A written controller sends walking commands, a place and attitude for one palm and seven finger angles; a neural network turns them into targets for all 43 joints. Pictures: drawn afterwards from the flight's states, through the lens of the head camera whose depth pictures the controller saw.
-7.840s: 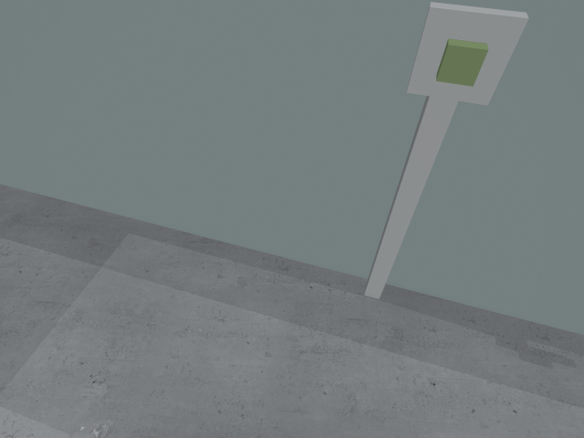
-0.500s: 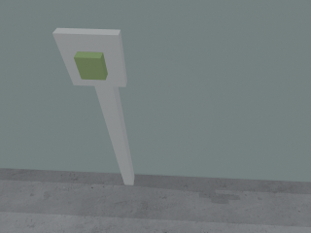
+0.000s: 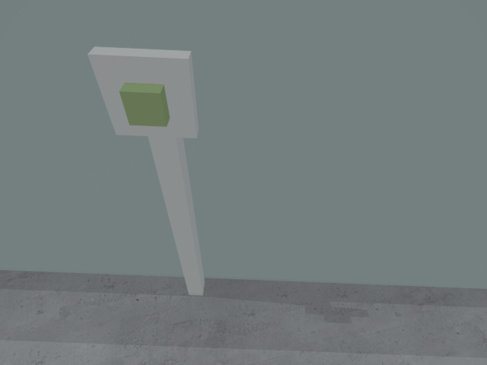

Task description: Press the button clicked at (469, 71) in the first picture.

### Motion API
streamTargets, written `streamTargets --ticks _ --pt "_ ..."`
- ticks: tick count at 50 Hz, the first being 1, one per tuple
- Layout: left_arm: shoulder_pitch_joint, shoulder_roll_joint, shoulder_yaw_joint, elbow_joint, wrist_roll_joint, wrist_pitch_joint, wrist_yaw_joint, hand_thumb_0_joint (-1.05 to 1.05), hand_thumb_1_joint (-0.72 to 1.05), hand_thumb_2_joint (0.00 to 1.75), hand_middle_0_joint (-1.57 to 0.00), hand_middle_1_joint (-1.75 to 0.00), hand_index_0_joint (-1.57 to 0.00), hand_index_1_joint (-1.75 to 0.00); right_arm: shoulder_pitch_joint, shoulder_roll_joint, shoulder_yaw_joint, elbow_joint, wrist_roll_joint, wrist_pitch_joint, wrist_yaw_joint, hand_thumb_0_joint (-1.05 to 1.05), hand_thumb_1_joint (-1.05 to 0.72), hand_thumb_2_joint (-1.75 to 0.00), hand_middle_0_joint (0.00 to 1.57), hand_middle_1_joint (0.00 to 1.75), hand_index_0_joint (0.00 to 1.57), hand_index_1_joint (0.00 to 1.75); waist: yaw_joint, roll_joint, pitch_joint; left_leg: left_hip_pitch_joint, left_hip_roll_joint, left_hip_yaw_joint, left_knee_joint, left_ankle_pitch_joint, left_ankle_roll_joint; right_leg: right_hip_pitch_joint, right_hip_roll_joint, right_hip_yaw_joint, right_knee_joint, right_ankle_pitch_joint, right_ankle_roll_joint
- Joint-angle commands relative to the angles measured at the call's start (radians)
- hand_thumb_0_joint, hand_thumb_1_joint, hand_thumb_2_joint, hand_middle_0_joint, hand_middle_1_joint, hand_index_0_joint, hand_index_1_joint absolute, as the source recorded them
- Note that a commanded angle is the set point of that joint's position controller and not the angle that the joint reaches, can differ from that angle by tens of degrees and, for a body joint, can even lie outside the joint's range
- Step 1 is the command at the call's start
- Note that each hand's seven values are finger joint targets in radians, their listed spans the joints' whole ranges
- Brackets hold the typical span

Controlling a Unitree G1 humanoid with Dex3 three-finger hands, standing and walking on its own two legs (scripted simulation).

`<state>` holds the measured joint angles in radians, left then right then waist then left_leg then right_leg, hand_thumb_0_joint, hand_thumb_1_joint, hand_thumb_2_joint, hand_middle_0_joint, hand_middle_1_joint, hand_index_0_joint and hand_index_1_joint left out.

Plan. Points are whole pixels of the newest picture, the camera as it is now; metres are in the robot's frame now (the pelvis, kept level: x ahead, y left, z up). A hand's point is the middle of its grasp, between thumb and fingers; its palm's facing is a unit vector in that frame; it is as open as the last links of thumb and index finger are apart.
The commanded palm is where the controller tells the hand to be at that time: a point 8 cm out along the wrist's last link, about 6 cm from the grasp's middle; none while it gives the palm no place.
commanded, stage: look again from close up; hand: left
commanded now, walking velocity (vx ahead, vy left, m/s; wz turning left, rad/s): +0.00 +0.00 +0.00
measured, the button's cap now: (146, 104) +0.49 +0.21 +0.18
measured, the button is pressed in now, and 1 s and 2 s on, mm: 0 0 0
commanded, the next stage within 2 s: raise the hand and make a fist in 0.30 s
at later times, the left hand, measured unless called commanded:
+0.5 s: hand out of the picture +0.07 +0.20 -0.12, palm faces +0.21 -0.95 -0.22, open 7.2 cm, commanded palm +0.10 +0.22 -0.05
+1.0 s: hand (131, 346) +0.15 +0.17 +0.02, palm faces +0.14 -0.99 -0.08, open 4.2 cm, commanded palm +0.13 +0.22 +0.03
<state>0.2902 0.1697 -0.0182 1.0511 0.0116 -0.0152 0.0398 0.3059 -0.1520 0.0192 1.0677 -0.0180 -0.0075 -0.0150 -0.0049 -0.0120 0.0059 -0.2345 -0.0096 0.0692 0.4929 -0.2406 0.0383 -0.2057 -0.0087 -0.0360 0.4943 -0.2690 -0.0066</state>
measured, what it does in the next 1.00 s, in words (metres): lowers itself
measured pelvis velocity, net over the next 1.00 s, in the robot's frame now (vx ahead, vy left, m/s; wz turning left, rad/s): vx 0.00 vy -0.04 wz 0.07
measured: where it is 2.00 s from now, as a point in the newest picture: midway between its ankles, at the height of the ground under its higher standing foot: outside the picture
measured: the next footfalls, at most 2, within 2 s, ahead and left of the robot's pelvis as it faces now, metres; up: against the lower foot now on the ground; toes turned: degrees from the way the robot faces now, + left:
none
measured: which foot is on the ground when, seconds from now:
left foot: down 0.00-1.00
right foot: down 0.00-1.00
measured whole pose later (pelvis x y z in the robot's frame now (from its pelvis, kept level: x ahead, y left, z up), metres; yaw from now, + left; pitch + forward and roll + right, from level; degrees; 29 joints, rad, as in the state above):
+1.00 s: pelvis +0.00 -0.04 -0.06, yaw +4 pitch +9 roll -2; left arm 0.60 0.23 0.16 -0.18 -0.28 -0.47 -0.25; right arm 0.17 -0.23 0.00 0.51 0.03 -0.19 -0.04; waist 0.05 0.03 -0.11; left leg -0.73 0.03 -0.05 1.04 -0.47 -0.02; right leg -0.64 0.02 -0.16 0.98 -0.51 -0.06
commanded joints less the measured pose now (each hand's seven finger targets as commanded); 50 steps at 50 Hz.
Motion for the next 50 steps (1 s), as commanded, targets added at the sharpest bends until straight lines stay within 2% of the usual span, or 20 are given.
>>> streamTargets --ticks 1,19,20,21,22,23,24,25,26,27,30,32,33,36,39,42,43,46,48,50 --pt "0.067 0.087 0.013 -0.029 0.002 -0.009 0.001 0.0 0.9 0.9 -0.2 -0.3 -0.2 -0.3 0.018 -0.109 -0.023 -0.038 0.003 -0.02 -0.005 0.0 -0.9 -0.9 0.2 0.3 0.2 0.3 0.006 0.013 0.072 -0.036 0.11 -0.132 -0.139 0.0 0.004 -0.035 -0.084 0.109 -0.112 0.033 -0.036" --pt "0.092 0.074 0.01 0.016 0.002 -0.012 0.001 0.0 0.9 0.9 -0.2 -0.3 -0.2 -0.3 0.002 -0.108 -0.022 0.009 0.009 -0.023 -0.01 0.0 -0.9 -0.9 0.2 0.3 0.2 0.3 0.006 0.02 0.042 0.02 0.117 -0.122 -0.14 0.095 0.002 0.007 -0.092 0.098 -0.133 0.111 -0.026" --pt "0.154 0.09 0.012 0.049 0.014 -0.025 0.038 0.0 0.9 0.9 -0.2 -0.3 -0.2 -0.3 -0.089 -0.127 -0.024 -0.058 0.016 -0.031 -0.008 0.0 -0.9 -0.9 0.2 0.3 0.2 0.3 0.04 0.086 0.094 -0.002 0.123 -0.08 0.04 0.197 -0.027 -0.055 -0.139 0.142 -0.143 0.337 -0.022" --pt "-0.569 0.308 0.118 -1.583 -0.213 -0.222 0.045 0.0 0.9 0.9 -0.23 -0.33 -0.23 -0.33 -0.033 -0.29 -0.05 -0.421 0.057 -0.166 -0.047 0.0 -0.9 -0.9 0.2 0.3 0.2 0.3 -0.114 0.275 -0.442 0.299 0.021 -0.09 -0.078 0.192 -0.029 0.04 -0.029 0.013 -0.035 0.245 -0.025" --pt "-0.196 0.253 0.133 -1.387 -0.127 -0.166 0.104 0.0 0.9 0.9 -0.25 -0.36 -0.25 -0.36 -0.117 -0.189 -0.017 -0.367 0.064 -0.263 -0.079 0.0 -0.9 -0.9 0.2 0.3 0.2 0.3 0.001 0.32 -0.42 0.277 0.072 -0.102 -0.113 0.2 -0.044 -0.002 0.003 -0.02 0.063 0.057 -0.045" --pt "0.106 0.03 -0.005 -1.163 -0.141 -0.032 0.132 0.0 0.9 0.9 -0.28 -0.39 -0.28 -0.39 -0.124 -0.147 -0.035 -0.35 0.076 -0.29 -0.069 0.0 -0.9 -0.9 0.2 0.3 0.2 0.3 -0.032 0.22 -0.196 0.081 0.097 -0.155 -0.166 0.02 -0.07 -0.128 0.005 -0.059 0.092 -0.075 -0.025" --pt "0.124 -0.106 -0.101 -1.183 -0.174 -0.012 0.117 0.0 0.9 0.9 -0.31 -0.42 -0.31 -0.42 -0.084 -0.16 -0.03 -0.359 0.089 -0.303 -0.064 0.0 -0.9 -0.9 0.2 0.3 0.2 0.3 -0.041 0.161 -0.052 -0.002 0.074 -0.161 -0.157 -0.105 -0.05 -0.167 0.007 -0.06 0.086 -0.065 -0.022" --pt "0.077 -0.069 -0.095 -1.284 -0.195 -0.059 0.106 0.0 0.9 0.9 -0.34 -0.45 -0.34 -0.45 -0.124 -0.2 -0.037 -0.415 0.086 -0.328 -0.067 0.0 -0.9 -0.9 0.2 0.3 0.2 0.3 -0.042 0.152 0.014 -0.061 0.059 -0.176 -0.121 -0.179 -0.038 -0.181 0.004 -0.061 0.051 -0.068 -0.021" --pt "0.083 -0.008 -0.048 -1.261 -0.176 -0.1 0.103 0.0 0.9 0.9 -0.36 -0.48 -0.36 -0.48 -0.122 -0.223 -0.046 -0.426 0.068 -0.34 -0.064 0.0 -0.9 -0.9 0.2 0.3 0.2 0.3 -0.065 0.043 0.012 -0.099 0.049 -0.18 -0.071 -0.201 -0.032 -0.221 0.008 -0.06 0.037 -0.091 -0.016" --pt "0.124 -0.043 -0.052 -1.201 -0.173 -0.148 0.083 0.0 0.9 0.9 -0.39 -0.51 -0.39 -0.51 -0.117 -0.22 -0.051 -0.451 0.048 -0.343 -0.057 0.0 -0.9 -0.9 0.2 0.3 0.2 0.3 -0.071 -0.094 0.028 -0.146 0.039 -0.18 -0.011 -0.187 -0.032 -0.275 0.015 -0.076 0.058 -0.117 -0.012" --pt "0.363 -0.082 0.007 -0.994 -0.196 -0.336 -0.063 0.0 0.9 0.9 -0.47 -0.6 -0.47 -0.6 -0.159 -0.213 -0.085 -0.52 0.028 -0.321 -0.011 0.0 -0.9 -0.9 0.2 0.3 0.2 0.3 0.014 -0.253 -0.016 -0.303 0.026 -0.116 0.157 -0.116 -0.054 -0.393 0.028 -0.095 0.182 -0.189 -0.017" --pt "0.454 -0.033 0.073 -1.003 -0.223 -0.477 -0.201 0.0 0.9 0.9 -0.53 -0.66 -0.53 -0.66 -0.192 -0.218 -0.11 -0.578 0.024 -0.295 0.026 0.0 -0.9 -0.9 0.2 0.3 0.2 0.3 0.044 -0.21 -0.083 -0.365 0.013 -0.084 0.255 -0.054 -0.062 -0.4 0.023 -0.075 0.26 -0.131 -0.027" --pt "0.487 0.044 0.148 -0.979 -0.215 -0.521 -0.254 0.0 0.9 0.9 -0.56 -0.69 -0.56 -0.69 -0.194 -0.222 -0.124 -0.6 0.029 -0.279 0.044 0.0 -0.9 -0.9 0.2 0.3 0.2 0.3 0.06 -0.113 -0.116 -0.369 0.004 -0.07 0.291 -0.021 -0.064 -0.374 0.015 -0.053 0.291 -0.078 -0.039" --pt "0.461 0.115 0.215 -1.208 -0.233 -0.464 -0.285 0.0 0.9 0.9 -0.64 -0.78 -0.64 -0.78 -0.254 -0.2 -0.113 -0.72 0.048 -0.232 0.031 0.0 -0.9 -0.9 0.2 0.3 0.2 0.3 0.094 0.023 -0.222 -0.38 -0.005 -0.039 0.305 0.006 -0.039 -0.328 0.011 -0.035 0.348 0.002 -0.038" --pt "0.335 0.133 0.243 -1.446 -0.268 -0.434 -0.225 0.0 0.9 0.9 -0.72 -0.87 -0.72 -0.87 -0.232 -0.175 -0.105 -0.756 0.047 -0.195 0.0 0.0 -0.9 -0.9 0.2 0.3 0.2 0.3 0.064 0.087 -0.267 -0.361 0.002 -0.048 0.34 0.008 -0.023 -0.336 0.018 0.005 0.333 0.009 -0.028" --pt "0.245 0.123 0.211 -1.577 -0.263 -0.507 -0.183 0.0 0.9 0.9 -0.81 -0.96 -0.81 -0.96 -0.153 -0.16 -0.096 -0.74 0.038 -0.197 -0.019 0.0 -0.9 -0.9 0.2 0.3 0.2 0.3 0.003 0.123 -0.284 -0.321 0.016 -0.071 0.391 0.055 -0.01 -0.39 0.024 0.017 0.329 0.054 -0.018" --pt "0.175 0.132 0.187 -1.616 -0.266 -0.536 -0.192 0.0 0.9 0.9 -0.83 -0.99 -0.83 -0.99 -0.135 -0.167 -0.087 -0.729 0.035 -0.203 -0.023 0.0 -0.9 -0.9 0.2 0.3 0.2 0.3 -0.034 0.094 -0.268 -0.328 0.02 -0.086 0.41 0.043 -0.004 -0.421 0.027 0.024 0.327 0.049 -0.012" --pt "0.154 0.129 0.148 -1.52 -0.284 -0.563 -0.28 0.0 0.9 0.9 -0.92 -1.08 -0.92 -1.08 -0.136 -0.19 -0.074 -0.697 0.045 -0.232 -0.036 0.0 -0.9 -0.9 0.2 0.3 0.2 0.3 -0.071 0.075 -0.195 -0.373 0.022 -0.098 0.443 -0.044 -0.002 -0.463 0.014 0.07 0.269 -0.056 0.001" --pt "0.151 0.155 0.158 -1.445 -0.303 -0.513 -0.343 0.0 0.9 0.9 -0.97 -1.14 -0.97 -1.14 -0.141 -0.2 -0.066 -0.687 0.057 -0.246 -0.045 0.0 -0.9 -0.9 0.2 0.3 0.2 0.3 -0.072 0.047 -0.171 -0.388 0.021 -0.103 0.435 -0.077 0.001 -0.433 0.002 0.106 0.214 -0.119 0.01" --pt "0.196 0.21 0.231 -1.402 -0.323 -0.429 -0.378 0.0 0.9 0.9 -1.02 -1.2 -1.02 -1.2 -0.153 -0.201 -0.065 -0.689 0.07 -0.25 -0.057 0.0 -0.9 -0.9 0.2 0.3 0.2 0.3 -0.034 0.012 -0.218 -0.396 0.015 -0.098 0.417 -0.086 -0.001 -0.346 -0.029 0.154 0.159 -0.145 0.028"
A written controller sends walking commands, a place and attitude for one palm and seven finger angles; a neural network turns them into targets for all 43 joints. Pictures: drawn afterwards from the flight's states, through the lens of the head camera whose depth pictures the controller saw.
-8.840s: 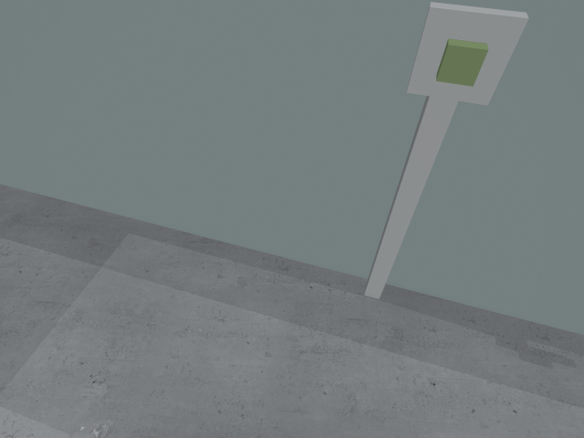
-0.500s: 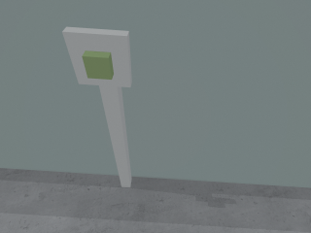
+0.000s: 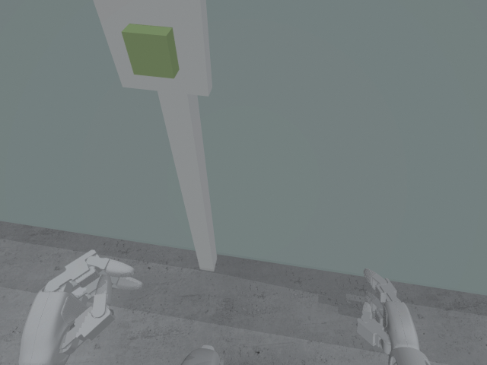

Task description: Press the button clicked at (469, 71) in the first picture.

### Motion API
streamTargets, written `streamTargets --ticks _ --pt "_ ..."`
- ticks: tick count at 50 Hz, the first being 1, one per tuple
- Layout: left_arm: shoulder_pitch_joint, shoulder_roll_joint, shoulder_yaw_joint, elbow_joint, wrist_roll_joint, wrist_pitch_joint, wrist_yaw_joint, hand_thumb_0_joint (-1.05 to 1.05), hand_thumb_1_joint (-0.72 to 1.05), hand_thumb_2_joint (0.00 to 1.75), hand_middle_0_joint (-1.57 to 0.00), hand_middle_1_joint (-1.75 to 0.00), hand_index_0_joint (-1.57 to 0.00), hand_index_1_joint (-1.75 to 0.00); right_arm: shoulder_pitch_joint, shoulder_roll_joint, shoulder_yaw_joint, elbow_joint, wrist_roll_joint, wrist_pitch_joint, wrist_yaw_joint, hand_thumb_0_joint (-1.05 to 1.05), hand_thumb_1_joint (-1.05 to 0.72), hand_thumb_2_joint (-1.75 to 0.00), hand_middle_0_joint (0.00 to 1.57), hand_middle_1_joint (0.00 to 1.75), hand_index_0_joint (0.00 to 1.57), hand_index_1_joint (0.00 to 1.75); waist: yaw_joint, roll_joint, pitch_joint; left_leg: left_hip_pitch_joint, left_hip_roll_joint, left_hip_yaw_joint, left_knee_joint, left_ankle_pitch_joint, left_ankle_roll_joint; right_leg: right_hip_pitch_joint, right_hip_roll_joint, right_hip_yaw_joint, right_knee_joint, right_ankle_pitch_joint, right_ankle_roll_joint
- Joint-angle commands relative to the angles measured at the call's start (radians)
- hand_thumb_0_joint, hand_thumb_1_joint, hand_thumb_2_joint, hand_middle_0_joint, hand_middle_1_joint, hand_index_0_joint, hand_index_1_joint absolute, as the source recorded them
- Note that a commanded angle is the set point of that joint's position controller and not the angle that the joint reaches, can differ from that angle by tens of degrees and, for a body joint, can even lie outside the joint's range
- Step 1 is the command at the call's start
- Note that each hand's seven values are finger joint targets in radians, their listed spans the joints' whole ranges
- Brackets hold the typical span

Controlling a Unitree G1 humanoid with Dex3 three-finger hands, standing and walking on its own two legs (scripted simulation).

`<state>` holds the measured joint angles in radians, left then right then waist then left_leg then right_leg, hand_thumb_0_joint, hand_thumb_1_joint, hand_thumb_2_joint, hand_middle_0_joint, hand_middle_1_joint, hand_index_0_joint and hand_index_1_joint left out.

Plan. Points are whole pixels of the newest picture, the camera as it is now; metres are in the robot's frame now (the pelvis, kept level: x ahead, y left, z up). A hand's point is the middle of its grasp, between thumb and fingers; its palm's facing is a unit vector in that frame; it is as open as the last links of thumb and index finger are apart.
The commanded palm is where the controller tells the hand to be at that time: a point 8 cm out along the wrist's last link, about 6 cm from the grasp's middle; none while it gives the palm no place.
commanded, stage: raise the hand and make a fist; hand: left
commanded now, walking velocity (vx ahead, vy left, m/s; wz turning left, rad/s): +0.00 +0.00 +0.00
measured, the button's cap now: (153, 50) +0.52 +0.21 +0.25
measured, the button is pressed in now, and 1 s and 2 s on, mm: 0 0 0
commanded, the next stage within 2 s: aim a knuckle at the button in 1.40 s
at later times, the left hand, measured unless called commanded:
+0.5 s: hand (95, 241) +0.23 +0.22 +0.14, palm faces -0.01 -1.00 -0.07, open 3.1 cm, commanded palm +0.20 +0.27 +0.17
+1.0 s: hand (52, 172) +0.26 +0.24 +0.24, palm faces +0.01 -0.99 -0.12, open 3.1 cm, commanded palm +0.23 +0.29 +0.24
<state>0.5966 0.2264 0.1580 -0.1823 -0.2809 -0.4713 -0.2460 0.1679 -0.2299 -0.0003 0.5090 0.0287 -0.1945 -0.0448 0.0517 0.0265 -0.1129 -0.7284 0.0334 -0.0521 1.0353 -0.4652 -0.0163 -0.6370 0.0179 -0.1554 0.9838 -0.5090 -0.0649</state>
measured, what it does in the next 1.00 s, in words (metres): rises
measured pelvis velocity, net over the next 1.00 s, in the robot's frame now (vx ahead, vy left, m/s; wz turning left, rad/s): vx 0.03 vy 0.03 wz -0.01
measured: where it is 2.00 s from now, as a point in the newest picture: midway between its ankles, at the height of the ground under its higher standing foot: outside the picture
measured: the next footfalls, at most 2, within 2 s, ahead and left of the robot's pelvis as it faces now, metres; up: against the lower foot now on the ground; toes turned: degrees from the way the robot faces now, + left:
none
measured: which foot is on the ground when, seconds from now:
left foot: down 0.00-1.00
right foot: down 0.00-1.00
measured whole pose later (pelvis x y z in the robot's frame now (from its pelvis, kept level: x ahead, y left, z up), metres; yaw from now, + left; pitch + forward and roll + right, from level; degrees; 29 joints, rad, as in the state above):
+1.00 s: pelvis +0.03 +0.03 +0.06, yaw -1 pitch -2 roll -1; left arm 0.16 0.36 0.31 -0.30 -0.33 0.20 -0.29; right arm 0.20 -0.24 0.10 0.61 0.07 -0.22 -0.08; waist 0.06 0.05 -0.06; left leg -0.24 -0.02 0.01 0.56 -0.30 0.03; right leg -0.17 -0.01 -0.09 0.52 -0.32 -0.01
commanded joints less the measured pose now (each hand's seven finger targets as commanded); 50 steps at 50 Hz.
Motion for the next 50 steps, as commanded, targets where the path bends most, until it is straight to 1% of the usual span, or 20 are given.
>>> streamTargets --ticks 1,3,5,8,10,13,17,18,20,25,26,29,34,36,38,41,43,46,47,50 --pt "-0.096 0.166 0.089 -0.152 -0.041 0.073 -0.098 0.0 0.9 0.9 -1.05 -1.23 -1.05 -1.23 -0.02 -0.12 -0.045 -0.128 0.027 -0.06 -0.034 0.0 -0.9 -0.9 0.2 0.3 0.2 0.3 -0.076 -0.048 -0.122 0.102 -0.029 0.024 -0.135 0.152 0.053 0.13 -0.07 0.288 -0.347 0.121 0.098" --pt "-0.067 0.186 0.156 -0.131 -0.061 0.145 -0.087 0.0 0.9 0.9 -1.11 -1.29 -1.11 -1.29 -0.04 -0.105 -0.042 -0.124 0.031 -0.056 -0.041 0.0 -0.9 -0.9 0.2 0.3 0.2 0.3 -0.04 -0.052 -0.149 0.127 -0.03 0.017 -0.168 0.196 0.05 0.212 -0.081 0.286 -0.351 0.204 0.111" --pt "-0.059 0.18 0.195 -0.162 -0.079 0.175 -0.062 0.0 0.9 0.9 -1.16 -1.35 -1.16 -1.35 -0.043 -0.091 -0.04 -0.121 0.028 -0.055 -0.042 0.0 -0.9 -0.9 0.2 0.3 0.2 0.3 -0.024 -0.061 -0.155 0.157 -0.028 0.017 -0.202 0.242 0.046 0.26 -0.089 0.268 -0.35 0.333 0.12" --pt "-0.09 0.174 0.202 -0.17 -0.091 0.171 -0.04 0.0 0.9 0.9 -1.24 -1.44 -1.24 -1.44 -0.045 -0.091 -0.035 -0.111 0.024 -0.066 -0.045 0.0 -0.9 -0.9 0.2 0.3 0.2 0.3 -0.021 -0.114 -0.112 0.182 -0.024 0.008 -0.244 0.276 0.044 0.285 -0.083 0.248 -0.352 0.43 0.132" --pt "-0.084 0.159 0.185 -0.194 -0.082 0.156 -0.041 0.0 0.9 0.9 -1.3 -1.5 -1.3 -1.5 -0.024 -0.095 -0.036 -0.103 0.024 -0.083 -0.037 0.0 -0.9 -0.9 0.2 0.3 0.2 0.3 -0.02 -0.045 -0.119 0.23 -0.028 0.019 -0.274 0.313 0.045 0.287 -0.073 0.215 -0.345 0.49 0.121" --pt "-0.096 0.15 0.16 -0.176 -0.081 0.162 -0.053 0.0 0.9 0.9 -1.3 -1.5 -1.3 -1.5 -0.021 -0.107 -0.036 -0.096 0.029 -0.107 -0.035 0.0 -0.9 -0.9 0.2 0.3 0.2 0.3 -0.028 -0.068 -0.083 0.26 -0.027 0.02 -0.294 0.319 0.048 0.275 -0.067 0.209 -0.368 0.477 0.123" --pt "-0.141 0.167 0.157 -0.218 -0.074 0.188 -0.051 0.0 0.9 0.9 -1.3 -1.5 -1.3 -1.5 -0.01 -0.119 -0.038 -0.093 0.035 -0.135 -0.037 0.0 -0.9 -0.9 0.2 0.3 0.2 0.3 -0.029 -0.018 -0.083 0.328 -0.028 0.03 -0.347 0.312 0.051 0.257 -0.044 0.158 -0.389 0.39 0.09" --pt "-0.16 0.182 0.17 -0.216 -0.074 0.198 -0.042 0.0 0.9 0.9 -1.3 -1.5 -1.3 -1.5 -0.014 -0.122 -0.036 -0.085 0.034 -0.137 -0.039 0.0 -0.9 -0.9 0.2 0.3 0.2 0.3 -0.027 -0.032 -0.068 0.332 -0.026 0.025 -0.357 0.308 0.052 0.262 -0.037 0.152 -0.396 0.359 0.082" --pt "-0.197 0.179 0.161 -0.259 -0.07 0.208 -0.032 0.0 0.9 0.9 -1.3 -1.5 -1.3 -1.5 -0.015 -0.123 -0.032 -0.089 0.035 -0.145 -0.04 0.0 -0.9 -0.9 0.2 0.3 0.2 0.3 -0.027 0.012 -0.068 0.375 -0.024 0.029 -0.386 0.303 0.053 0.253 -0.027 0.124 -0.401 0.325 0.07" --pt "-0.265 0.191 0.16 -0.32 -0.057 0.256 -0.009 0.0 0.9 0.9 -1.3 -1.5 -1.3 -1.5 -0.02 -0.127 -0.016 -0.088 0.035 -0.159 -0.036 0.0 -0.9 -0.9 0.2 0.3 0.2 0.3 -0.02 0.057 -0.083 0.452 -0.019 0.015 -0.432 0.348 0.05 0.285 -0.013 0.082 -0.4 0.363 0.054" --pt "-0.271 0.196 0.162 -0.322 -0.053 0.273 -0.009 0.0 0.9 0.9 -1.3 -1.5 -1.3 -1.5 -0.021 -0.127 -0.012 -0.086 0.035 -0.161 -0.034 0.0 -0.9 -0.9 0.2 0.3 0.2 0.3 -0.019 0.07 -0.079 0.464 -0.016 0.01 -0.441 0.362 0.047 0.29 -0.012 0.074 -0.4 0.375 0.052" --pt "-0.311 0.189 0.143 -0.325 -0.048 0.334 -0.012 0.0 0.9 0.9 -1.3 -1.5 -1.3 -1.5 -0.027 -0.131 -0.002 -0.086 0.036 -0.156 -0.031 0.0 -0.9 -0.9 0.2 0.3 0.2 0.3 -0.02 0.045 -0.049 0.477 -0.012 0.002 -0.467 0.375 0.045 0.309 -0.007 0.066 -0.419 0.389 0.051" --pt "-0.401 0.227 0.172 -0.348 -0.048 0.438 -0.015 0.0 0.9 0.9 -1.3 -1.5 -1.3 -1.5 -0.044 -0.131 0.015 -0.088 0.035 -0.138 -0.035 0.0 -0.9 -0.9 0.2 0.3 0.2 0.3 -0.011 0.045 -0.046 0.526 -0.009 -0.011 -0.507 0.409 0.039 0.345 -0.005 0.059 -0.448 0.408 0.048" --pt "-0.444 0.241 0.187 -0.36 -0.05 0.469 -0.015 0.0 0.9 0.9 -1.3 -1.5 -1.3 -1.5 -0.055 -0.127 0.022 -0.087 0.035 -0.131 -0.035 0.0 -0.9 -0.9 0.2 0.3 0.2 0.3 -0.009 0.065 -0.046 0.547 -0.009 -0.015 -0.521 0.418 0.034 0.354 -0.005 0.057 -0.458 0.406 0.046" --pt "-0.475 0.245 0.196 -0.345 -0.057 0.499 -0.019 0.0 0.9 0.9 -1.3 -1.5 -1.3 -1.5 -0.061 -0.13 0.027 -0.079 0.034 -0.122 -0.037 0.0 -0.9 -0.9 0.2 0.3 0.2 0.3 -0.009 0.017 -0.037 0.554 -0.008 -0.018 -0.529 0.436 0.035 0.372 0.0 0.056 -0.472 0.424 0.045" --pt "-0.544 0.26 0.205 -0.358 -0.058 0.54 -0.027 0.0 0.9 0.9 -1.3 -1.5 -1.3 -1.5 -0.082 -0.126 0.031 -0.078 0.038 -0.111 -0.039 0.0 -0.9 -0.9 0.2 0.3 0.2 0.3 -0.008 0.065 -0.053 0.591 -0.012 -0.016 -0.542 0.453 0.032 0.383 -0.006 0.059 -0.487 0.438 0.044" --pt "-0.564 0.28 0.228 -0.332 -0.063 0.572 -0.032 0.0 0.9 0.9 -1.3 -1.5 -1.3 -1.5 -0.089 -0.13 0.033 -0.073 0.038 -0.104 -0.042 0.0 -0.9 -0.9 0.2 0.3 0.2 0.3 -0.002 0.016 -0.055 0.591 -0.013 -0.017 -0.548 0.46 0.036 0.405 -0.003 0.06 -0.501 0.45 0.044" --pt "-0.634 0.295 0.235 -0.343 -0.063 0.608 -0.039 0.0 0.9 0.9 -1.3 -1.5 -1.3 -1.5 -0.109 -0.128 0.037 -0.073 0.043 -0.094 -0.044 0.0 -0.9 -0.9 0.2 0.3 0.2 0.3 -0.003 0.061 -0.056 0.614 -0.016 -0.016 -0.564 0.451 0.033 0.408 -0.009 0.062 -0.512 0.44 0.042" --pt "-0.644 0.31 0.253 -0.341 -0.067 0.618 -0.04 0.0 0.9 0.9 -1.3 -1.5 -1.3 -1.5 -0.111 -0.128 0.036 -0.075 0.044 -0.093 -0.047 0.0 -0.9 -0.9 0.2 0.3 0.2 0.3 0.0 0.046 -0.074 0.624 -0.019 -0.016 -0.565 0.458 0.036 0.417 -0.01 0.063 -0.516 0.451 0.043" --pt "-0.701 0.326 0.264 -0.327 -0.072 0.651 -0.044 0.0 0.9 0.9 -1.3 -1.5 -1.3 -1.5 -0.131 -0.127 0.041 -0.07 0.049 -0.087 -0.048 0.0 -0.9 -0.9 0.2 0.3 0.2 0.3 0.001 0.046 -0.053 0.625 -0.021 -0.012 -0.58 0.424 0.038 0.423 -0.012 0.067 -0.536 0.424 0.042"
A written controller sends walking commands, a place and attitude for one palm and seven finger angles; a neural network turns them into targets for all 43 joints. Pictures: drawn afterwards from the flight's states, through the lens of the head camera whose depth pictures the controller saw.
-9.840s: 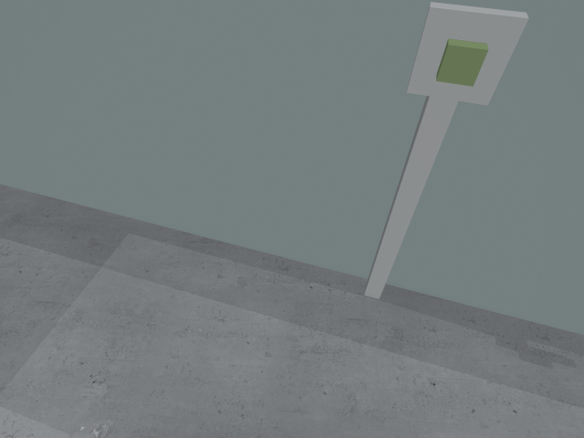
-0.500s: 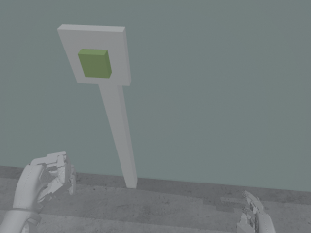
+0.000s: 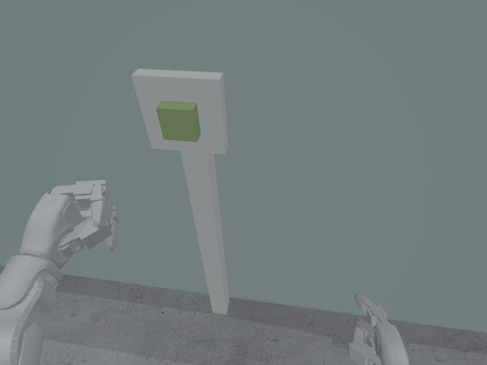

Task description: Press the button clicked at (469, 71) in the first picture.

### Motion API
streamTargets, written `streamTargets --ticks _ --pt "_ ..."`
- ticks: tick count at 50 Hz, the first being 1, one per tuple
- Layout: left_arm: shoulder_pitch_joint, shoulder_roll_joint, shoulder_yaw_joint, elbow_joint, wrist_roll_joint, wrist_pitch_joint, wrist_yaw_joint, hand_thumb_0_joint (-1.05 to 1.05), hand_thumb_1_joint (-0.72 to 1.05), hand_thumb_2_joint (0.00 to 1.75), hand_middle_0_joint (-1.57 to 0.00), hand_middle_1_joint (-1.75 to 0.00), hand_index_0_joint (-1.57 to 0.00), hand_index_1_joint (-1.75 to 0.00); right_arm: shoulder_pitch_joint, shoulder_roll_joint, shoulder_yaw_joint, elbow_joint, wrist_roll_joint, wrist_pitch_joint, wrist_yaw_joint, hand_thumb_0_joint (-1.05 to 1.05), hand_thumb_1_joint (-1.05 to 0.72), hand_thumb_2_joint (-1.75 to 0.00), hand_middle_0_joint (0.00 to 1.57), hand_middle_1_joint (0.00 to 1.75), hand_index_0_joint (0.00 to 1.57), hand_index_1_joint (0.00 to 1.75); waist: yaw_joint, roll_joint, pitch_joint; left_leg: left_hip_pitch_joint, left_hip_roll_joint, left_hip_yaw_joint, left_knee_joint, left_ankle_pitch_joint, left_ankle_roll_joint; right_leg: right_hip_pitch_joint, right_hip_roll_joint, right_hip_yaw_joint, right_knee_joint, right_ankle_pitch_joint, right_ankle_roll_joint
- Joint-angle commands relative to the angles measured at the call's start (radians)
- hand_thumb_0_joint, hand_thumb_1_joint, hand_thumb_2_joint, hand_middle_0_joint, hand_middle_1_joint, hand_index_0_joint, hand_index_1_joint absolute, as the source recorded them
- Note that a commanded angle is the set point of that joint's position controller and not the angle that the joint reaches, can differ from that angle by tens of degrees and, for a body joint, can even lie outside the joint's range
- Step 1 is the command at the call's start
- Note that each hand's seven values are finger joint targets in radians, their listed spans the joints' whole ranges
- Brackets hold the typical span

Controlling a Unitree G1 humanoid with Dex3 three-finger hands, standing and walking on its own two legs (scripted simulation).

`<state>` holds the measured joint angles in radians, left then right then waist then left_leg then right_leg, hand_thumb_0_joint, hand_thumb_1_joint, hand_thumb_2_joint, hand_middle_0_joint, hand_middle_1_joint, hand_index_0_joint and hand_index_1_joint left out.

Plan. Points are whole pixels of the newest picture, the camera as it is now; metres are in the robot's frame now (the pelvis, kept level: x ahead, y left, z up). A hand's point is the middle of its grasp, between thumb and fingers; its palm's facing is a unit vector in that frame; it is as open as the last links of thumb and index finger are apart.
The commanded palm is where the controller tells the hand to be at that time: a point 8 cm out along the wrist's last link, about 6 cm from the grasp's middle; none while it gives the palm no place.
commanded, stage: raise the hand and make a fist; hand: left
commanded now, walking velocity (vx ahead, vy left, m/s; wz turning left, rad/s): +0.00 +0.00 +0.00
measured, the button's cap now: (180, 120) +0.49 +0.18 +0.19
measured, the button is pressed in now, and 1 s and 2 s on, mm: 0 0 0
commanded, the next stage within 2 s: aim a knuckle at the button in 0.40 s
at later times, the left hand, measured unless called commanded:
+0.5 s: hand (125, 235) +0.22 +0.18 +0.18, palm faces +0.04 -0.99 -0.11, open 3.1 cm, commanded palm +0.19 +0.23 +0.18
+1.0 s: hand (148, 202) +0.29 +0.18 +0.17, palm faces +0.00 -1.00 -0.05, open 3.1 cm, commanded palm +0.26 +0.22 +0.17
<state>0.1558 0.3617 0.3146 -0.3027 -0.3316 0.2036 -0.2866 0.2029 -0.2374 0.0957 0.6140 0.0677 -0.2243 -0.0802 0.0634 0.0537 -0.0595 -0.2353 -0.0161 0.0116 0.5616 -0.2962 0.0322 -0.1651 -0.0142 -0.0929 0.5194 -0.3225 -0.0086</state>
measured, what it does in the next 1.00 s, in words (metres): stands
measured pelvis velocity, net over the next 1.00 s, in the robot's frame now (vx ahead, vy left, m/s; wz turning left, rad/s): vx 0.00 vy -0.02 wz -0.02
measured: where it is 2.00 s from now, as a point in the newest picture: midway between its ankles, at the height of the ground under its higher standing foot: outside the picture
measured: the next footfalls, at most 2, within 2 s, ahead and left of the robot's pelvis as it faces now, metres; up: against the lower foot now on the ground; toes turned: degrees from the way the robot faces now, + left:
none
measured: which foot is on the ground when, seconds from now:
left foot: down 0.00-1.00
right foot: down 0.00-1.00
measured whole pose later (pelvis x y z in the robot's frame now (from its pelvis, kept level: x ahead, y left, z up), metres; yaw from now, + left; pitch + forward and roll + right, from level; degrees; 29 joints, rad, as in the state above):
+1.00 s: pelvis +0.00 -0.02 +0.00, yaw -1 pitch -2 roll +0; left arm -0.05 0.33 0.30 -0.02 -0.31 0.17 -0.27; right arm 0.21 -0.27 0.06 0.63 0.08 -0.23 -0.10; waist 0.03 0.05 -0.04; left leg -0.23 0.01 0.02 0.53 -0.28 0.00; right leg -0.18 0.01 -0.08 0.53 -0.32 -0.04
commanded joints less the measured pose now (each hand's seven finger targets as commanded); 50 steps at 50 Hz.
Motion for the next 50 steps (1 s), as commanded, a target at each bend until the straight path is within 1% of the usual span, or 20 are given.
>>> streamTargets --ticks 1,5,12,13,16,19,20,23,25,29,31,33,35,37,40,42,43,46,49,50 --pt "-0.231 0.181 0.114 -0.172 -0.027 -0.012 -0.005 0.0 0.9 0.9 -1.3 -1.5 -1.3 -1.5 -0.168 -0.121 -0.056 -0.177 0.009 -0.057 -0.014 0.0 -0.9 -0.9 0.2 0.3 0.2 0.3 -0.007 0.011 -0.099 0.127 0.026 -0.076 -0.109 0.252 -0.01 -0.048 0.021 0.006 -0.074 0.237 -0.014" --pt "-0.181 0.157 0.105 -0.148 -0.038 0.019 -0.013 0.0 0.9 0.9 -1.3 -1.5 -1.3 -1.5 -0.176 -0.124 -0.06 -0.181 0.015 -0.047 -0.008 0.0 -0.9 -0.9 0.2 0.3 0.2 0.3 -0.007 -0.03 -0.073 0.109 0.021 -0.062 -0.11 0.218 -0.004 -0.051 0.017 0.014 -0.092 0.226 -0.008" --pt "-0.225 0.191 0.123 -0.248 -0.015 -0.036 0.028 0.0 0.9 0.9 -1.3 -1.5 -1.3 -1.5 -0.177 -0.116 -0.063 -0.188 0.008 -0.057 -0.012 0.0 -0.9 -0.9 0.2 0.3 0.2 0.3 -0.009 0.033 -0.09 0.129 0.017 -0.045 -0.109 0.175 -0.001 -0.057 0.014 0.03 -0.105 0.166 -0.005" --pt "-0.214 0.194 0.129 -0.233 -0.019 -0.044 0.033 0.0 0.9 0.9 -1.3 -1.5 -1.3 -1.5 -0.175 -0.118 -0.064 -0.18 0.006 -0.06 -0.014 0.0 -0.9 -0.9 0.2 0.3 0.2 0.3 -0.011 -0.014 -0.073 0.117 0.02 -0.046 -0.104 0.175 0.003 -0.055 0.015 0.036 -0.115 0.171 -0.002" --pt "-0.22 0.183 0.116 -0.198 -0.02 -0.052 0.029 0.0 0.9 0.9 -1.3 -1.5 -1.3 -1.5 -0.176 -0.117 -0.064 -0.172 0.009 -0.066 -0.019 0.0 -0.9 -0.9 0.2 0.3 0.2 0.3 -0.015 0.011 -0.052 0.111 0.016 -0.036 -0.104 0.142 0.004 -0.066 0.008 0.05 -0.129 0.138 0.003" --pt "-0.224 0.172 0.095 -0.169 -0.02 -0.047 0.024 0.0 0.9 0.9 -1.3 -1.5 -1.3 -1.5 -0.179 -0.12 -0.064 -0.167 0.014 -0.071 -0.021 0.0 -0.9 -0.9 0.2 0.3 0.2 0.3 -0.019 -0.015 -0.033 0.097 0.016 -0.034 -0.097 0.12 0.006 -0.071 0.002 0.068 -0.145 0.106 0.009" --pt "-0.228 0.173 0.093 -0.17 -0.019 -0.045 0.019 0.0 0.9 0.9 -1.3 -1.5 -1.3 -1.5 -0.182 -0.12 -0.064 -0.17 0.015 -0.074 -0.022 0.0 -0.9 -0.9 0.2 0.3 0.2 0.3 -0.018 0.019 -0.031 0.099 0.014 -0.032 -0.095 0.113 0.006 -0.074 -0.002 0.077 -0.149 0.098 0.011" --pt "-0.22 0.177 0.095 -0.172 -0.024 -0.052 0.015 0.0 0.9 0.9 -1.3 -1.5 -1.3 -1.5 -0.182 -0.121 -0.064 -0.168 0.014 -0.084 -0.023 0.0 -0.9 -0.9 0.2 0.3 0.2 0.3 -0.018 -0.031 -0.037 0.09 0.015 -0.033 -0.085 0.116 0.007 -0.064 -0.001 0.085 -0.153 0.094 0.016" --pt "-0.215 0.185 0.105 -0.175 -0.026 -0.056 0.014 0.0 0.9 0.9 -1.3 -1.5 -1.3 -1.5 -0.182 -0.12 -0.064 -0.167 0.013 -0.088 -0.023 0.0 -0.9 -0.9 0.2 0.3 0.2 0.3 -0.016 -0.026 -0.051 0.092 0.014 -0.032 -0.08 0.124 0.007 -0.059 -0.01 0.095 -0.15 0.105 0.02" --pt "-0.272 0.196 0.122 -0.094 -0.031 -0.066 0.015 0.0 0.9 0.9 -1.3 -1.5 -1.3 -1.5 -0.174 -0.126 -0.066 -0.147 0.012 -0.092 -0.026 0.0 -0.9 -0.9 0.2 0.3 0.2 0.3 -0.023 -0.073 -0.034 0.074 0.016 -0.034 -0.063 0.129 0.008 -0.068 -0.017 0.116 -0.151 0.127 0.031" --pt "-0.326 0.222 0.139 -0.042 -0.023 -0.066 0.015 0.0 0.9 0.9 -1.3 -1.5 -1.3 -1.5 -0.171 -0.128 -0.066 -0.138 0.013 -0.084 -0.028 0.0 -0.9 -0.9 0.2 0.3 0.2 0.3 -0.026 -0.046 -0.036 0.066 0.015 -0.032 -0.06 0.13 0.005 -0.063 -0.024 0.126 -0.148 0.131 0.033" --pt "-0.362 0.22 0.133 -0.008 -0.02 -0.07 0.011 0.0 0.9 0.9 -1.3 -1.5 -1.3 -1.5 -0.174 -0.129 -0.069 -0.139 0.016 -0.082 -0.03 0.0 -0.9 -0.9 0.2 0.3 0.2 0.3 -0.03 -0.068 -0.038 0.057 0.017 -0.034 -0.05 0.134 0.005 -0.058 -0.029 0.142 -0.147 0.147 0.04" --pt "-0.406 0.216 0.115 0.003 -0.016 -0.078 -0.001 0.0 0.9 0.9 -1.3 -1.5 -1.3 -1.5 -0.176 -0.127 -0.067 -0.143 0.017 -0.08 -0.032 0.0 -0.9 -0.9 0.2 0.3 0.2 0.3 -0.033 -0.03 -0.065 0.065 0.014 -0.03 -0.047 0.136 0.004 -0.051 -0.037 0.15 -0.14 0.171 0.042" --pt "-0.438 0.207 0.099 0.009 -0.013 -0.09 -0.011 0.0 0.9 0.9 -1.3 -1.5 -1.3 -1.5 -0.17 -0.126 -0.068 -0.148 0.018 -0.08 -0.032 0.0 -0.9 -0.9 0.2 0.3 0.2 0.3 -0.033 -0.002 -0.094 0.09 0.01 -0.028 -0.052 0.163 0.007 -0.047 -0.026 0.122 -0.12 0.211 0.032" --pt "-0.441 0.207 0.103 0.061 -0.013 -0.097 -0.017 0.0 0.9 0.9 -1.3 -1.5 -1.3 -1.5 -0.158 -0.131 -0.072 -0.148 0.016 -0.078 -0.033 0.0 -0.9 -0.9 0.2 0.3 0.2 0.3 -0.032 -0.057 -0.114 0.082 0.011 -0.03 -0.047 0.187 0.009 -0.033 -0.027 0.121 -0.106 0.278 0.039" --pt "-0.467 0.199 0.09 0.075 -0.008 -0.098 -0.017 0.0 0.9 0.9 -1.3 -1.5 -1.3 -1.5 -0.153 -0.131 -0.073 -0.149 0.016 -0.073 -0.031 0.0 -0.9 -0.9 0.2 0.3 0.2 0.3 -0.031 -0.03 -0.115 0.098 0.008 -0.027 -0.055 0.208 0.01 -0.042 -0.018 0.096 -0.092 0.299 0.027" --pt "-0.454 0.213 0.11 0.086 -0.008 -0.098 -0.011 0.0 0.9 0.9 -1.3 -1.5 -1.3 -1.5 -0.149 -0.131 -0.075 -0.149 0.015 -0.072 -0.03 0.0 -0.9 -0.9 0.2 0.3 0.2 0.3 -0.024 -0.058 -0.125 0.089 0.011 -0.03 -0.05 0.221 0.01 -0.026 -0.018 0.101 -0.09 0.323 0.03" --pt "-0.465 0.168 0.066 0.04 0.006 -0.103 0.006 0.0 0.9 0.9 -1.3 -1.5 -1.3 -1.5 -0.147 -0.122 -0.074 -0.165 0.014 -0.066 -0.023 0.0 -0.9 -0.9 0.2 0.3 0.2 0.3 -0.023 0.002 -0.157 0.134 0.009 -0.022 -0.064 0.27 0.01 -0.033 -0.005 0.06 -0.066 0.356 0.011" --pt "-0.471 0.18 0.08 0.073 0.014 -0.098 0.032 0.0 0.9 0.9 -1.3 -1.5 -1.3 -1.5 -0.133 -0.129 -0.08 -0.157 0.01 -0.056 -0.021 0.0 -0.9 -0.9 0.2 0.3 0.2 0.3 -0.024 -0.05 -0.143 0.124 0.013 -0.023 -0.07 0.276 0.011 -0.037 0.001 0.054 -0.07 0.354 0.01" --pt "-0.506 0.161 0.05 0.056 0.024 -0.099 0.038 0.0 0.9 0.9 -1.3 -1.5 -1.3 -1.5 -0.137 -0.127 -0.077 -0.158 0.011 -0.052 -0.02 0.0 -0.9 -0.9 0.2 0.3 0.2 0.3 -0.029 -0.009 -0.147 0.134 0.012 -0.021 -0.074 0.275 0.009 -0.045 0.002 0.051 -0.067 0.343 0.006"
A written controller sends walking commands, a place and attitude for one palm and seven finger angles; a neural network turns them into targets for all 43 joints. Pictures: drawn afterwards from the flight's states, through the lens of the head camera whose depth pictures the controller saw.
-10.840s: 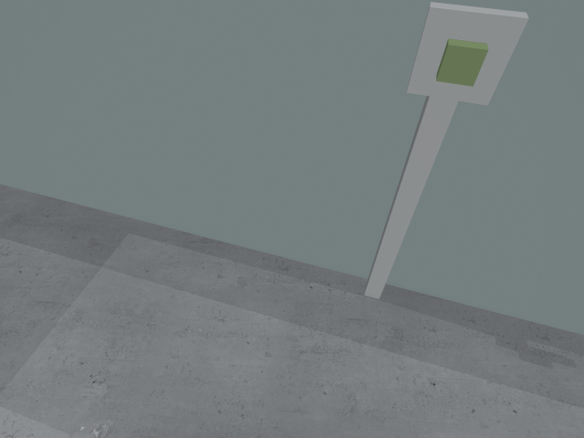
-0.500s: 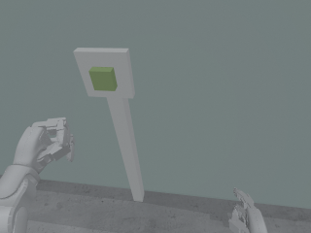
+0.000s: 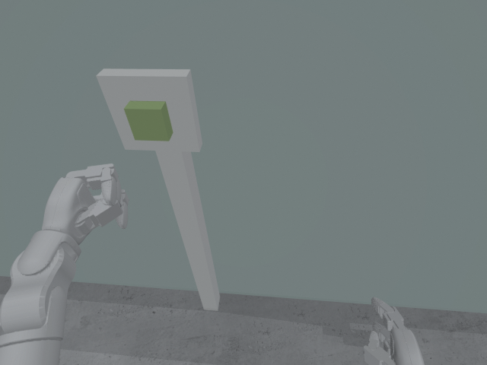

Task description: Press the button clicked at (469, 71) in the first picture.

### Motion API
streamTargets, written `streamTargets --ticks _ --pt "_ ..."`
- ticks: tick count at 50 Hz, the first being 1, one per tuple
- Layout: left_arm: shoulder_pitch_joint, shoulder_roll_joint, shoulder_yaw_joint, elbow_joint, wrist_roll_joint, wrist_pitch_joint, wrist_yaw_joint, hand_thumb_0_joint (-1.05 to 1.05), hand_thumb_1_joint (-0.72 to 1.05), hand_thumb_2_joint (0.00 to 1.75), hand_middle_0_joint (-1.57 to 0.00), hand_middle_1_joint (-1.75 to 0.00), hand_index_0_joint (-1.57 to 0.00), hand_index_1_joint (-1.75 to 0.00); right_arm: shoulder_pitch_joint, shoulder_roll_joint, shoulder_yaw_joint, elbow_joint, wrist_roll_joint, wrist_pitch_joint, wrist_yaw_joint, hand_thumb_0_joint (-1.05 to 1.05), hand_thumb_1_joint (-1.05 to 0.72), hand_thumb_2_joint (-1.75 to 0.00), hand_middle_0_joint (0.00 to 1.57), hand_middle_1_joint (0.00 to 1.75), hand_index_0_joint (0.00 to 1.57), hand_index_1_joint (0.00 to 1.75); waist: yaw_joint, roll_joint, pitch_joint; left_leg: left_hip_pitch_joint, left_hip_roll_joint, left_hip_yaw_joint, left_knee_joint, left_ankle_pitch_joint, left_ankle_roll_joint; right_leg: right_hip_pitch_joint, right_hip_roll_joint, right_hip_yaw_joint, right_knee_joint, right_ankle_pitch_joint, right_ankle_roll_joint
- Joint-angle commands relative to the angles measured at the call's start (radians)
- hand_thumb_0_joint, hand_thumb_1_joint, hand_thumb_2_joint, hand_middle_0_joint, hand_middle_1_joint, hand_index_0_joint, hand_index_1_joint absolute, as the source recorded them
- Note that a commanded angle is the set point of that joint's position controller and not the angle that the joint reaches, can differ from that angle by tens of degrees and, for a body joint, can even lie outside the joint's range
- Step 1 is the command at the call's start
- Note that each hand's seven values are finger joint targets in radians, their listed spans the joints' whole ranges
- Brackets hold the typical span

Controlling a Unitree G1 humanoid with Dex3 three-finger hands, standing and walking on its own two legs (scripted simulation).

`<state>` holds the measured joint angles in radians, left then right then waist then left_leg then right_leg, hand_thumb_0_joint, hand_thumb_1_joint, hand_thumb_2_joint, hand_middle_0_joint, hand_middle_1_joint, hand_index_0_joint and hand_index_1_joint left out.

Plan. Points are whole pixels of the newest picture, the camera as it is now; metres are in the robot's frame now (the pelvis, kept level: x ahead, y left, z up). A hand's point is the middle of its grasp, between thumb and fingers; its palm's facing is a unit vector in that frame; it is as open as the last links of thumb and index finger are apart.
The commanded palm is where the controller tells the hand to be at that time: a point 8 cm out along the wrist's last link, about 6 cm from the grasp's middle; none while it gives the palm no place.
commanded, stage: aim a knuckle at the button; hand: left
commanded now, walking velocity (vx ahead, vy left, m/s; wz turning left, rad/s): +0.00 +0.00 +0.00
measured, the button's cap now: (150, 120) +0.48 +0.22 +0.19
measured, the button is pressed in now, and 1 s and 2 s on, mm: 0 0 0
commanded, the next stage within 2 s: press the button with the knuckle in 1.40 s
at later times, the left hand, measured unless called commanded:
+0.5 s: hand (143, 178) +0.36 +0.20 +0.16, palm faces +0.02 -1.00 -0.02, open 3.1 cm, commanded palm +0.34 +0.24 +0.16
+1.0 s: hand (149, 170) +0.38 +0.20 +0.15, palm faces +0.03 -1.00 -0.02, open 3.1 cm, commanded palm +0.35 +0.24 +0.16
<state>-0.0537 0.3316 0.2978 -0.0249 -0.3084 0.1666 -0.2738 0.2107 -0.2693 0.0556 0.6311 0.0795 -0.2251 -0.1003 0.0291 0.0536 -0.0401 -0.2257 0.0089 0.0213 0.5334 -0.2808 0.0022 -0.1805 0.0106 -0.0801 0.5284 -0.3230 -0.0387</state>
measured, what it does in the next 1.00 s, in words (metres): stands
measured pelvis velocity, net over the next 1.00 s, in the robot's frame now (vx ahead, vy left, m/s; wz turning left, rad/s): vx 0.01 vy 0.01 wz -0.03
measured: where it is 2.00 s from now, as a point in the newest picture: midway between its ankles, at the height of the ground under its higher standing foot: outside the picture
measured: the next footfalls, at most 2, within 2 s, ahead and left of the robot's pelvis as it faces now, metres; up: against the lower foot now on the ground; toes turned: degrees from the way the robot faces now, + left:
none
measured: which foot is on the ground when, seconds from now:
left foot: down 0.00-1.00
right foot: down 0.00-1.00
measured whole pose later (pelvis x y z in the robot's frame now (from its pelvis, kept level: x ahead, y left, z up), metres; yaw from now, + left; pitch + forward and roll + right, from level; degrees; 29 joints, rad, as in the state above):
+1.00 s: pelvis +0.01 +0.01 +0.00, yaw -1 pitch +1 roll +0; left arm -0.36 0.32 0.27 0.38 -0.23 0.05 -0.18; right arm 0.29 -0.27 0.03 0.65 0.08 -0.07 -0.08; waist -0.02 0.04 -0.04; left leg -0.25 0.01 0.05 0.50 -0.27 0.01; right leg -0.21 0.01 -0.05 0.49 -0.30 -0.03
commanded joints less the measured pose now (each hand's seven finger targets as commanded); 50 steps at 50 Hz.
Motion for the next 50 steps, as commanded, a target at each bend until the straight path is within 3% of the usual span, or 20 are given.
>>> streamTargets --ticks 1,3,6,7,8,12,13,16,18,22,29,30,33,35,38,40,43,44,48,50 --pt "-0.328 0.176 0.052 -0.228 0.005 -0.063 0.034 0.0 0.9 0.9 -1.3 -1.5 -1.3 -1.5 -0.146 -0.091 -0.036 -0.177 -0.002 -0.05 0.001 0.0 -0.9 -0.9 0.2 0.3 0.2 0.3 0.001 0.006 -0.167 0.135 -0.013 -0.036 -0.05 0.259 0.038 -0.037 -0.022 0.035 -0.075 0.334 0.032" --pt "-0.344 0.18 0.048 -0.197 0.015 -0.062 0.05 0.0 0.9 0.9 -1.3 -1.5 -1.3 -1.5 -0.138 -0.095 -0.036 -0.166 -0.004 -0.04 0.001 0.0 -0.9 -0.9 0.2 0.3 0.2 0.3 -0.002 -0.033 -0.154 0.126 -0.008 -0.039 -0.054 0.256 0.038 -0.036 -0.017 0.033 -0.081 0.318 0.03" --pt "-0.409 0.138 -0.003 -0.191 0.029 -0.061 0.065 0.0 0.9 0.9 -1.3 -1.5 -1.3 -1.5 -0.136 -0.09 -0.035 -0.166 -0.005 -0.028 0.0 0.0 -0.9 -0.9 0.2 0.3 0.2 0.3 -0.013 0.014 -0.177 0.155 -0.007 -0.044 -0.062 0.265 0.033 -0.044 -0.017 0.029 -0.075 0.31 0.023" --pt "-0.431 0.152 0.011 -0.169 0.03 -0.059 0.073 0.0 0.9 0.9 -1.3 -1.5 -1.3 -1.5 -0.131 -0.091 -0.035 -0.159 -0.006 -0.024 -0.002 0.0 -0.9 -0.9 0.2 0.3 0.2 0.3 -0.015 0.0 -0.171 0.152 -0.005 -0.048 -0.065 0.258 0.031 -0.046 -0.016 0.027 -0.078 0.302 0.023" --pt "-0.437 0.153 0.007 -0.141 0.035 -0.058 0.076 0.0 0.9 0.9 -1.3 -1.5 -1.3 -1.5 -0.126 -0.095 -0.035 -0.152 -0.007 -0.017 -0.001 0.0 -0.9 -0.9 0.2 0.3 0.2 0.3 -0.017 -0.055 -0.167 0.144 -0.003 -0.05 -0.066 0.259 0.035 -0.04 -0.012 0.028 -0.084 0.302 0.023" --pt "-0.482 0.145 0.004 -0.095 0.043 -0.055 0.087 0.0 0.9 0.9 -1.3 -1.5 -1.3 -1.5 -0.129 -0.09 -0.033 -0.155 -0.009 0.005 0.002 0.0 -0.9 -0.9 0.2 0.3 0.2 0.3 -0.013 -0.015 -0.192 0.153 -0.006 -0.046 -0.071 0.284 0.03 -0.025 -0.017 0.03 -0.079 0.326 0.018" --pt "-0.485 0.163 0.021 -0.067 0.045 -0.055 0.091 0.0 0.9 0.9 -1.3 -1.5 -1.3 -1.5 -0.124 -0.094 -0.035 -0.149 -0.01 0.011 0.003 0.0 -0.9 -0.9 0.2 0.3 0.2 0.3 -0.012 -0.056 -0.193 0.143 -0.003 -0.047 -0.068 0.286 0.033 -0.019 -0.014 0.031 -0.084 0.329 0.018" --pt "-0.516 0.167 0.023 -0.026 0.05 -0.059 0.092 0.0 0.9 0.9 -1.3 -1.5 -1.3 -1.5 -0.12 -0.094 -0.036 -0.152 -0.009 0.028 0.004 0.0 -0.9 -0.9 0.2 0.3 0.2 0.3 -0.014 -0.037 -0.203 0.144 -0.003 -0.042 -0.072 0.291 0.03 -0.014 -0.016 0.032 -0.083 0.335 0.017" --pt "-0.569 0.127 -0.024 -0.032 0.054 -0.073 0.091 0.0 0.9 0.9 -1.3 -1.5 -1.3 -1.5 -0.119 -0.091 -0.037 -0.154 -0.007 0.031 0.008 0.0 -0.9 -0.9 0.2 0.3 0.2 0.3 -0.025 -0.02 -0.205 0.155 -0.001 -0.043 -0.065 0.3 0.031 -0.025 -0.015 0.033 -0.082 0.336 0.014" --pt "-0.657 0.129 -0.038 0.057 0.062 -0.078 0.098 0.0 0.9 0.9 -1.3 -1.5 -1.3 -1.5 -0.096 -0.1 -0.039 -0.138 -0.004 0.052 0.001 0.0 -0.9 -0.9 0.2 0.3 0.2 0.3 -0.046 -0.034 -0.175 0.146 0.001 -0.049 -0.074 0.256 0.03 -0.061 -0.013 0.034 -0.094 0.292 0.016" --pt "-0.782 0.161 -0.022 0.16 0.083 -0.123 0.132 0.0 0.9 0.9 -1.3 -1.5 -1.3 -1.5 -0.066 -0.106 -0.047 -0.128 -0.009 0.077 0.002 0.0 -0.9 -0.9 0.2 0.3 0.2 0.3 -0.047 -0.037 -0.241 0.156 0.003 -0.048 -0.069 0.281 0.032 -0.04 -0.014 0.044 -0.086 0.304 0.011" --pt "-0.79 0.142 -0.038 0.162 0.084 -0.132 0.132 0.0 0.9 0.9 -1.3 -1.5 -1.3 -1.5 -0.066 -0.103 -0.048 -0.13 -0.009 0.076 0.005 0.0 -0.9 -0.9 0.2 0.3 0.2 0.3 -0.046 -0.008 -0.254 0.165 0.0 -0.045 -0.064 0.297 0.031 -0.038 -0.017 0.046 -0.083 0.323 0.01" --pt "-0.754 0.197 0.02 0.241 0.085 -0.147 0.136 0.0 0.9 0.9 -1.3 -1.5 -1.3 -1.5 -0.039 -0.114 -0.054 -0.121 -0.012 0.087 0.011 0.0 -0.9 -0.9 0.2 0.3 0.2 0.3 -0.033 -0.065 -0.266 0.137 0.002 -0.04 -0.06 0.319 0.033 -0.009 -0.012 0.046 -0.079 0.36 0.011" --pt "-0.78 0.187 0.008 0.272 0.086 -0.153 0.128 0.0 0.9 0.9 -1.3 -1.5 -1.3 -1.5 -0.032 -0.114 -0.055 -0.122 -0.008 0.095 0.012 0.0 -0.9 -0.9 0.2 0.3 0.2 0.3 -0.041 -0.047 -0.251 0.122 -0.001 -0.029 -0.06 0.311 0.035 -0.012 -0.014 0.052 -0.081 0.374 0.013" --pt "-0.71 0.226 0.053 0.272 0.085 -0.164 0.117 0.0 0.9 0.9 -1.3 -1.5 -1.3 -1.5 -0.027 -0.118 -0.061 -0.139 -0.009 0.104 0.018 0.0 -0.9 -0.9 0.2 0.3 0.2 0.3 -0.019 -0.056 -0.274 0.103 -0.003 -0.022 -0.059 0.333 0.037 0.031 -0.015 0.055 -0.074 0.412 0.012" --pt "-0.73 0.203 0.028 0.222 0.083 -0.178 0.106 0.0 0.9 0.9 -1.3 -1.5 -1.3 -1.5 -0.03 -0.112 -0.062 -0.151 -0.005 0.104 0.02 0.0 -0.9 -0.9 0.2 0.3 0.2 0.3 -0.028 -0.014 -0.28 0.124 -0.002 -0.016 -0.059 0.357 0.039 0.027 -0.015 0.058 -0.073 0.439 0.013" --pt "-0.691 0.228 0.059 0.201 0.069 -0.19 0.093 0.0 0.9 0.9 -1.3 -1.5 -1.3 -1.5 -0.025 -0.117 -0.069 -0.15 -0.006 0.101 0.019 0.0 -0.9 -0.9 0.2 0.3 0.2 0.3 -0.025 -0.052 -0.282 0.122 0.001 -0.013 -0.055 0.36 0.041 0.038 -0.011 0.057 -0.074 0.455 0.015" --pt "-0.686 0.191 0.028 0.189 0.065 -0.189 0.085 0.0 0.9 0.9 -1.3 -1.5 -1.3 -1.5 -0.028 -0.114 -0.068 -0.156 -0.004 0.099 0.02 0.0 -0.9 -0.9 0.2 0.3 0.2 0.3 -0.031 -0.048 -0.278 0.127 0.0 -0.008 -0.058 0.348 0.043 0.029 -0.012 0.058 -0.077 0.452 0.019" --pt "-0.711 0.173 -0.002 0.162 0.064 -0.179 0.083 0.0 0.9 0.9 -1.3 -1.5 -1.3 -1.5 -0.031 -0.114 -0.066 -0.144 0.0 0.093 0.014 0.0 -0.9 -0.9 0.2 0.3 0.2 0.3 -0.045 -0.01 -0.237 0.133 -0.002 -0.014 -0.058 0.308 0.042 -0.013 -0.01 0.056 -0.089 0.397 0.017" --pt "-0.742 0.163 -0.016 0.162 0.062 -0.173 0.089 0.0 0.9 0.9 -1.3 -1.5 -1.3 -1.5 -0.035 -0.114 -0.066 -0.138 0.001 0.092 0.01 0.0 -0.9 -0.9 0.2 0.3 0.2 0.3 -0.059 -0.039 -0.216 0.136 0.0 -0.02 -0.062 0.277 0.043 -0.038 -0.008 0.055 -0.098 0.364 0.02"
